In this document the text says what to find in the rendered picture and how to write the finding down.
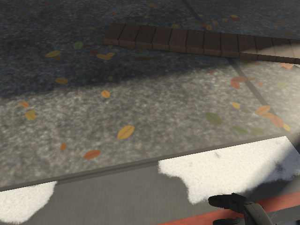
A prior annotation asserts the right robot hand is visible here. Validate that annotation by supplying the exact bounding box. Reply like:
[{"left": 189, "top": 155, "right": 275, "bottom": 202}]
[{"left": 208, "top": 193, "right": 277, "bottom": 225}]

